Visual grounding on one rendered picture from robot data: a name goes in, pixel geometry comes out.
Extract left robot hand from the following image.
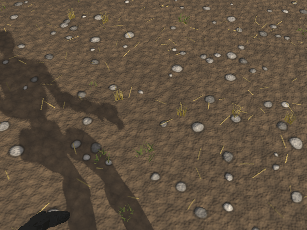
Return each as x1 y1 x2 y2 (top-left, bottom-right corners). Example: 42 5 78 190
18 211 70 230

